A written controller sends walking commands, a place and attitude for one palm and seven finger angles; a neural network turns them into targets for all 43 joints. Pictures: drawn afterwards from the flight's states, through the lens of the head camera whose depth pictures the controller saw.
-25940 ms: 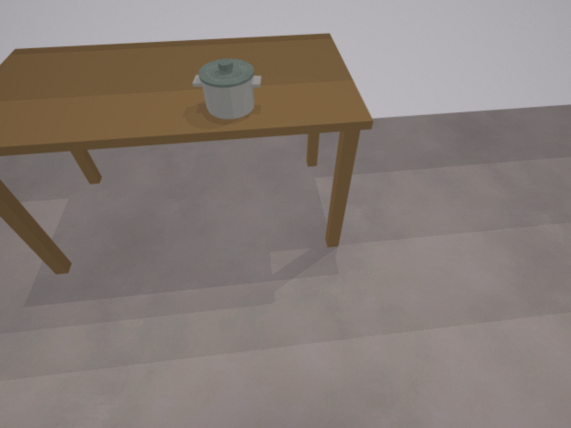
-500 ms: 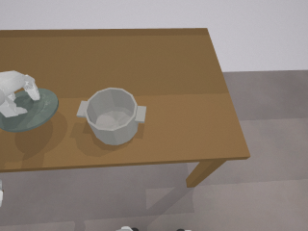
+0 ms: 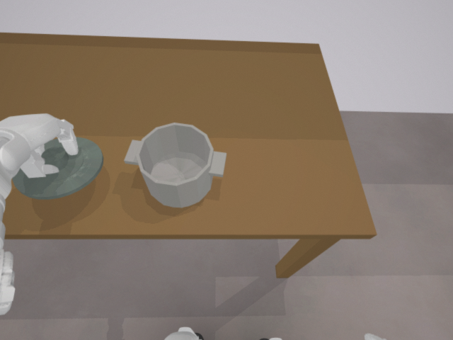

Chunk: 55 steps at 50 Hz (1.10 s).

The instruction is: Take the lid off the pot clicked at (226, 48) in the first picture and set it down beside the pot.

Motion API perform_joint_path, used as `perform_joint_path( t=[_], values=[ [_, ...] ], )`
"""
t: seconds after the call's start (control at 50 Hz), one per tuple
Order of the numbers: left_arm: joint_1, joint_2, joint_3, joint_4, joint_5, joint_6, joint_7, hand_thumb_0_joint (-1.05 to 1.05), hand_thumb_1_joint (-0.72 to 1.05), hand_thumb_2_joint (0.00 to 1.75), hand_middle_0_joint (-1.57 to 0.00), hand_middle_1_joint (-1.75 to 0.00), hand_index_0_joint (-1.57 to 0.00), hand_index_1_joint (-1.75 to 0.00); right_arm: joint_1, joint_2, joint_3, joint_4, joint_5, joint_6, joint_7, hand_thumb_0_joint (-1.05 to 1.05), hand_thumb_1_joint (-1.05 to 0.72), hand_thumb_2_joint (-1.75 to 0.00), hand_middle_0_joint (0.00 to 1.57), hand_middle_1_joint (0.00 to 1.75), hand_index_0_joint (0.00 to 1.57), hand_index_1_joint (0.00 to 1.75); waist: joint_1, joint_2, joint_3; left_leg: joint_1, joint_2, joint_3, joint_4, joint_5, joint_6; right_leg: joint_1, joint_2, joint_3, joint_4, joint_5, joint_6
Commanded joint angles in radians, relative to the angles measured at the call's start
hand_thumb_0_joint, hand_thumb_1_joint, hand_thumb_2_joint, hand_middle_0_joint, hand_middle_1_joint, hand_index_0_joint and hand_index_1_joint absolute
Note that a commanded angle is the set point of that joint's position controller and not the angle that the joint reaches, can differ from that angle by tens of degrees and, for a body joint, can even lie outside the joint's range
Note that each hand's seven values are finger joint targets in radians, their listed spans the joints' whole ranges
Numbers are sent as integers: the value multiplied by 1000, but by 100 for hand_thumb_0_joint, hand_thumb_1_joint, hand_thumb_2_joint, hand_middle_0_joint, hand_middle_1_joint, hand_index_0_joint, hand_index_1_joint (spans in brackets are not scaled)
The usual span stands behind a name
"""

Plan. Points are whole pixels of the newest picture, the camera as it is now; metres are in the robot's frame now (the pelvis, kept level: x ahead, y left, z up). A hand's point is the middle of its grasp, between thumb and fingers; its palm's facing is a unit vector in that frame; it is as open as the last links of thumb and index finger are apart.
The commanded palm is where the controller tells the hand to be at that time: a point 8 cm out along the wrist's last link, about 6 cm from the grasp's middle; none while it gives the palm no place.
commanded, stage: lower the lid onto the table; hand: left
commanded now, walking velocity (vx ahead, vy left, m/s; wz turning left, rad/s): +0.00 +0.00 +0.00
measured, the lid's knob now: (55, 157) +0.44 +0.33 +0.01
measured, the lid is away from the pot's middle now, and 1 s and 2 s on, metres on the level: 0.23 0.25 0.25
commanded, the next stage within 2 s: open the fingers wide in 0.98 s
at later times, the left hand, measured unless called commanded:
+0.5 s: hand (45, 165) +0.42 +0.34 +0.01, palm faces -0.51 -0.08 -0.85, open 7.2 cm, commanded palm +0.46 +0.34 +0.07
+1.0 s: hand (48, 173) +0.42 +0.35 -0.02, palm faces -0.50 -0.07 -0.86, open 7.3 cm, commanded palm +0.48 +0.34 +0.03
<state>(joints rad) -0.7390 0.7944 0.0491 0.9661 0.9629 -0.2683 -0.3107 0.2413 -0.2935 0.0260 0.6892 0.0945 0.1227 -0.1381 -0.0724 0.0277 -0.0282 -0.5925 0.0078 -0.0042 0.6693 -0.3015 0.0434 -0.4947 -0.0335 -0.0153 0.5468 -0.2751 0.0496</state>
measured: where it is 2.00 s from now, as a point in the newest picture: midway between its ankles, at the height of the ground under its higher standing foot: outside the picture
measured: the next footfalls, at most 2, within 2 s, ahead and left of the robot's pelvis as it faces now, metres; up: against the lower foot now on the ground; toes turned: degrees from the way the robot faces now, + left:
none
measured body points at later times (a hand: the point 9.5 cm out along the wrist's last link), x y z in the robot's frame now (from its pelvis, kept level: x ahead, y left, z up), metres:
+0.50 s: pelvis -0.01 +0.01 -0.01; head +0.10 +0.02 +0.43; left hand +0.44 +0.34 +0.06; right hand +0.01 -0.29 -0.12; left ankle +0.01 +0.09 -0.72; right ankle -0.01 -0.17 -0.72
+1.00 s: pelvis -0.02 +0.02 -0.03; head +0.10 +0.05 +0.41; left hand +0.44 +0.35 +0.03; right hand +0.01 -0.27 -0.13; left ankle +0.01 +0.09 -0.72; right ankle -0.01 -0.17 -0.72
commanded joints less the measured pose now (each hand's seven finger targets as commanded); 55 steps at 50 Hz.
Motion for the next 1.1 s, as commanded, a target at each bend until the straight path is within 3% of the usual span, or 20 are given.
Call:
perform_joint_path(
  t=[0.0,0.02,0.08,0.12,0.2,0.26,0.32,0.4,0.48,0.52,0.62,0.7,0.72,0.82,0.86,0.92,0.98,1.04,1.06,1.08],
  values=[
    [-474,385,99,-183,-13,23,63,0,71,93,-95,-107,-88,-103,113,-185,-70,-48,-8,-12,-8,0,-90,-90,20,30,20,30,-14,145,-456,416,0,-20,-40,441,24,-16,58,-66,-25,229,-88],
    [-455,355,78,-136,-14,34,61,0,71,93,-95,-107,-88,-103,117,-180,-72,-44,-7,-14,-2,0,-90,-90,20,30,20,30,-18,143,-419,401,1,-16,-33,414,25,-37,57,-66,-26,207,-88],
    [-463,445,151,-182,3,23,61,0,71,93,-95,-107,-88,-103,137,-191,-80,-49,-15,-6,-2,0,-90,-90,20,30,20,30,-3,143,-514,438,-3,-26,-14,498,25,-4,59,-60,-10,258,-89],
    [-454,385,102,-155,0,21,52,0,71,93,-95,-107,-88,-103,142,-188,-80,-45,-15,-3,-1,0,-90,-90,20,30,20,30,-17,142,-485,425,-4,-21,-11,489,23,-35,63,-63,-11,240,-87],
    [-455,450,155,-163,-5,8,50,0,71,93,-95,-107,-88,-103,159,-198,-85,-42,-17,2,-5,0,-90,-90,20,30,20,30,-14,129,-507,410,-2,-21,-4,476,27,-28,64,-61,-1,237,-86],
    [-452,436,150,-177,4,-6,62,0,71,93,-95,-107,-88,-103,174,-194,-88,-36,-24,3,-5,0,-90,-90,20,30,20,30,-17,163,-525,449,5,-29,7,552,19,-60,69,-62,6,237,-87],
    [-443,470,167,-127,5,-5,73,0,71,93,-95,-107,-88,-103,171,-202,-81,-34,-20,7,-7,0,-90,-90,20,30,20,30,-21,113,-471,356,-1,-19,5,418,27,-62,67,-60,9,199,-87],
    [-455,457,145,-130,26,-7,90,0,71,93,-95,-107,-88,-103,177,-202,-80,-35,-23,6,-5,0,-90,-90,20,30,20,30,-23,188,-478,372,1,-21,17,418,20,-109,69,-63,23,178,-94],
    [-450,485,171,-137,24,-12,96,0,71,93,-95,-107,-88,-103,183,-203,-80,-40,-26,9,-5,0,-90,-90,20,30,20,30,-19,179,-528,385,1,-28,42,448,21,-105,70,-61,38,194,-92],
    [-464,453,149,-152,17,-11,94,0,71,93,-95,-107,-88,-103,188,-200,-84,-39,-26,10,-6,0,-90,-90,20,30,20,30,-29,175,-543,389,4,-27,45,445,21,-112,72,-62,42,191,-89],
    [-457,385,86,-67,4,-9,87,0,71,93,-95,-107,-88,-103,191,-203,-75,-29,-18,7,-4,0,-90,-90,20,30,20,30,-52,141,-430,325,11,-28,56,346,23,-203,77,-70,51,108,-88],
    [-492,449,133,-171,23,-34,100,0,71,93,-95,-107,-88,-103,197,-203,-76,-33,-25,7,-10,0,-90,-90,20,30,20,30,-34,229,-544,403,14,-46,74,443,11,-197,76,-66,72,136,-96],
    [-490,423,114,-172,24,-37,106,0,71,93,-95,-107,-88,-103,196,-198,-77,-38,-27,8,-11,0,-90,-90,20,30,20,30,-41,229,-549,409,13,-46,79,452,9,-212,80,-68,75,137,-95],
    [-463,381,83,-66,2,-13,124,0,71,93,-95,-107,-88,-103,191,-203,-65,-43,-17,10,-7,0,-90,-90,20,30,20,30,-57,127,-452,275,12,-39,80,308,21,-238,82,-69,90,84,-89],
    [-481,335,41,-64,13,-8,127,0,71,93,-95,-107,-88,-103,198,-201,-66,-39,-15,5,-4,0,-90,-90,20,30,20,30,-63,155,-446,292,16,-44,86,305,18,-277,84,-72,99,64,-92],
    [-468,377,63,-34,33,-2,135,0,71,93,-95,-107,-88,-103,199,-203,-58,-53,-14,10,-1,0,-90,-90,20,30,20,30,-56,141,-467,260,10,-46,102,273,18,-285,87,-68,113,46,-93],
    [-513,378,64,-80,42,2,135,0,71,93,-95,-107,-88,-103,216,-202,-64,-49,-22,16,1,0,-90,-90,20,30,20,30,-55,191,-528,308,16,-58,118,357,9,-296,86,-71,131,75,-95],
    [-506,339,42,-45,32,10,127,0,71,93,-95,-107,-88,-103,215,-202,-62,-51,-19,17,5,0,-90,-90,20,30,20,30,-65,165,-495,290,20,-63,129,353,9,-331,87,-75,138,61,-93],
    [-244,387,169,-43,22,6,128,0,71,93,-95,-107,-88,-103,208,-182,-81,-88,-25,28,25,0,-90,-90,20,30,20,30,26,176,-575,337,2,-69,124,449,-5,-248,88,-81,140,89,-103],
    [-238,362,142,-53,22,7,127,0,70,91,-93,-107,-86,-103,191,-184,-78,-91,-28,39,34,0,-90,-90,20,30,20,30,4,165,-578,338,6,-63,129,482,-13,-243,90,-78,139,119,-102]
  ],
)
